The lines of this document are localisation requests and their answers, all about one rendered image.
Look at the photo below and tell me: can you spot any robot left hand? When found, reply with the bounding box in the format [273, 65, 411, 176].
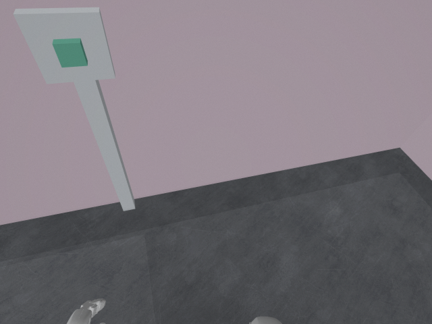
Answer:
[67, 298, 105, 324]

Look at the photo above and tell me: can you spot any panel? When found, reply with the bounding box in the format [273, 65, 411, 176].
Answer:
[13, 7, 135, 211]

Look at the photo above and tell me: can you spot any button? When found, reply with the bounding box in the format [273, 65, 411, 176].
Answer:
[53, 38, 88, 68]

